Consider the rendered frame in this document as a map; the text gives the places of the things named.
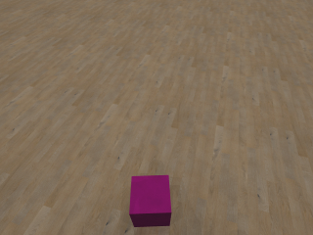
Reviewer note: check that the carton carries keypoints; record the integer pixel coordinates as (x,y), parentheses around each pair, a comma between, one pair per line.
(150,203)

